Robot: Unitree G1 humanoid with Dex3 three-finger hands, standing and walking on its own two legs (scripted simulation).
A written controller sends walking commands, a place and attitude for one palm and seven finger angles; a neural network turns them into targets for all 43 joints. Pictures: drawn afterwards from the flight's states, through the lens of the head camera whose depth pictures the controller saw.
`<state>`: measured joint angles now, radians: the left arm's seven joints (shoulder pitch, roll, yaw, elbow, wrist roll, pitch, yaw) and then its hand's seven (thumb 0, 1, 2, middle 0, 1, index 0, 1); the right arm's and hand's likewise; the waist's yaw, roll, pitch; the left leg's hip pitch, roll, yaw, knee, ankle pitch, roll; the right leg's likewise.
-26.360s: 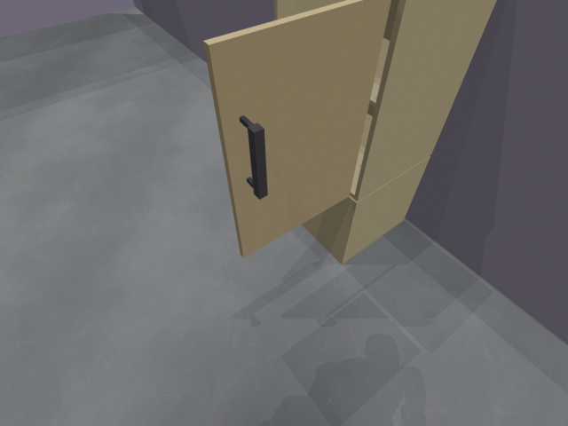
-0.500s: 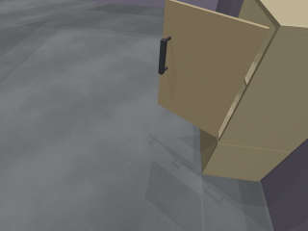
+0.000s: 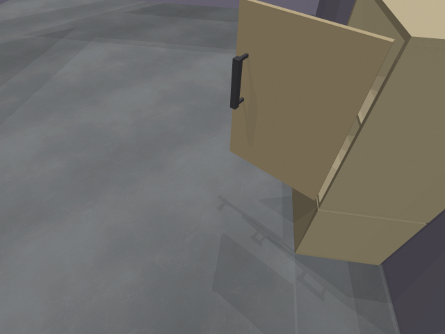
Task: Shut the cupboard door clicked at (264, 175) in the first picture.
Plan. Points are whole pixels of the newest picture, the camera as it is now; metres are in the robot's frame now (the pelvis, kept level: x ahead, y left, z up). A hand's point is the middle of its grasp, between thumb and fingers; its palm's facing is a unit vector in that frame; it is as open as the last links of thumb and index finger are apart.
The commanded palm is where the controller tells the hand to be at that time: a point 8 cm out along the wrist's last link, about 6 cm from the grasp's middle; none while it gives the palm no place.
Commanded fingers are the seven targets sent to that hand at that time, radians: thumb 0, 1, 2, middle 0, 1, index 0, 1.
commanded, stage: walk to a spot facing it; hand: left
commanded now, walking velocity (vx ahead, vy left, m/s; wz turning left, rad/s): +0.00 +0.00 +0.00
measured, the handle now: (239, 82) +0.85 -0.01 +0.01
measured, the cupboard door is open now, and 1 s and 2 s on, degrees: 59 59 59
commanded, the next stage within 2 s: none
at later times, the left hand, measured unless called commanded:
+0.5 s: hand out of the picture +0.01 +0.22 -0.21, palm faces +0.20 -0.95 -0.23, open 7.4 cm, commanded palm none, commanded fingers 0.00 0.90 0.90 -0.20 -0.30 -0.20 -0.30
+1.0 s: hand out of the picture -0.02 +0.19 -0.17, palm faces +0.46 -0.84 -0.30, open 7.4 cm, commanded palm none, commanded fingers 0.00 0.90 0.90 -0.20 -0.30 -0.20 -0.30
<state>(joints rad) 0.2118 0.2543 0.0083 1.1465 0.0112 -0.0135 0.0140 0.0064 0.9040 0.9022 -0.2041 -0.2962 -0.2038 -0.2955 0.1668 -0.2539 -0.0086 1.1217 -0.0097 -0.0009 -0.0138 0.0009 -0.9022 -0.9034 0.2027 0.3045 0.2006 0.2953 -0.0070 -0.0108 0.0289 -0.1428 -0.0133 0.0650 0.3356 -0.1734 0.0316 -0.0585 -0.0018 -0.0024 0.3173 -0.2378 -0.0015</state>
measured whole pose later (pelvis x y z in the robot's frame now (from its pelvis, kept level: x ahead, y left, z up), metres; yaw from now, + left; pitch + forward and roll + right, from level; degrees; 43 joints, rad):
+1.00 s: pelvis +0.01 -0.03 -0.01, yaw +29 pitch +2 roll +1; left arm 0.20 0.21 0.05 0.90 0.03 0.02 0.03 0.01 0.90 0.90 -0.20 -0.30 -0.20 -0.30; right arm 0.20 -0.27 -0.10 0.93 -0.03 0.08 0.02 0.00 -0.90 -0.90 0.20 0.30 0.20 0.29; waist -0.03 0.03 0.07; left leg -0.56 -0.06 -0.06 1.09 -0.42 -0.03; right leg -0.23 -0.05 -0.04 0.53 -0.33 0.00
